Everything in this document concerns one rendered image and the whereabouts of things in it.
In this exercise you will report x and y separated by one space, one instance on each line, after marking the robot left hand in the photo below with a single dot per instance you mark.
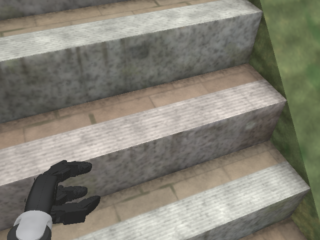
46 196

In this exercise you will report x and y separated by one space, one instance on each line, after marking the robot left forearm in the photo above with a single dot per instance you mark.
31 225

